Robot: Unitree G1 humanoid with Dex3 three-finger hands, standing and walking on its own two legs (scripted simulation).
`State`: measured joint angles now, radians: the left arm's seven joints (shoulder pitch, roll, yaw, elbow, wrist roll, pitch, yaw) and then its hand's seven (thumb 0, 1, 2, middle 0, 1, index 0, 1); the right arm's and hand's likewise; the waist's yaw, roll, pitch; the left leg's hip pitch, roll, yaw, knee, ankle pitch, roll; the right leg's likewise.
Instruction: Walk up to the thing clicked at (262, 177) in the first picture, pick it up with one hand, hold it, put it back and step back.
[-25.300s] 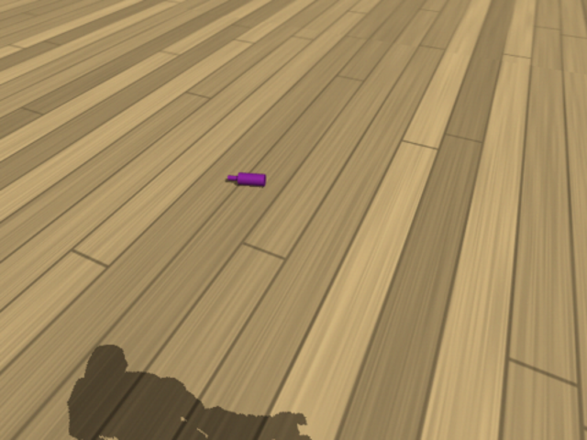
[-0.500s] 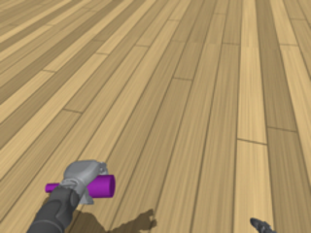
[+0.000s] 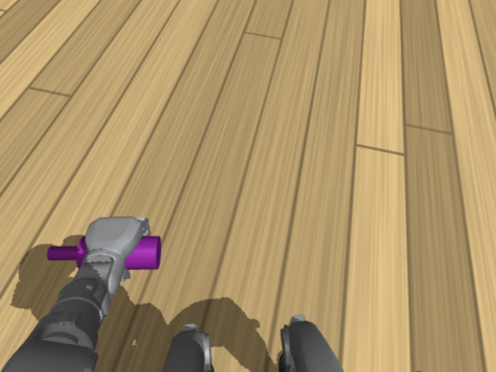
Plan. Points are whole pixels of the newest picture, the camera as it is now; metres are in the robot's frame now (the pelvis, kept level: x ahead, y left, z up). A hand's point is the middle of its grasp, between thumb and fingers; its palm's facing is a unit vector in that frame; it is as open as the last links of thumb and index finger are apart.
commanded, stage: crouch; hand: left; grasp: from above
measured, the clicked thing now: (105, 252) +0.38 +0.26 -0.14
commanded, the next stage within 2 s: lower in 1.30 s
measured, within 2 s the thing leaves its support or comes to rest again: neither
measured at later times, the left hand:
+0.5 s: hand (147, 267) +0.40 +0.23 -0.34, palm faces -0.46 +0.00 -0.89, open 9.2 cm
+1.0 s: hand (154, 269) +0.42 +0.23 -0.43, palm faces -0.47 -0.01 -0.88, open 9.2 cm
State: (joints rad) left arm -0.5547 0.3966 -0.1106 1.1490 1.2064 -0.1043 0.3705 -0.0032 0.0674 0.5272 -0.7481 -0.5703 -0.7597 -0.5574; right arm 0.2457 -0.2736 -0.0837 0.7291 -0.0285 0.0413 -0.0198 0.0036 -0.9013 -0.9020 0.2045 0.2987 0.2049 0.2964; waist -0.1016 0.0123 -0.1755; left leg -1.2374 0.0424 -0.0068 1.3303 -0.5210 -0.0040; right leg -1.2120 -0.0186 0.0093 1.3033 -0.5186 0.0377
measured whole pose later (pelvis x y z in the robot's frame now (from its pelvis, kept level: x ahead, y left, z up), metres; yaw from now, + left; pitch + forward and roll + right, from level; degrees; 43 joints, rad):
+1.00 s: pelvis -0.04 +0.00 -0.26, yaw -4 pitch +36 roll -6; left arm -0.92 0.65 0.08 1.40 1.28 -0.21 0.39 0.00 0.09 0.50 -0.75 -0.53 -0.77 -0.52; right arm 0.17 -0.26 -0.01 0.76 -0.13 -0.06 0.13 0.00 -0.91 -0.91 0.21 0.30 0.21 0.30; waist -0.22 0.00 -0.10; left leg -2.20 0.03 -0.11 2.24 -0.67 -0.02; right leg -2.14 0.01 -0.03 2.18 -0.67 0.04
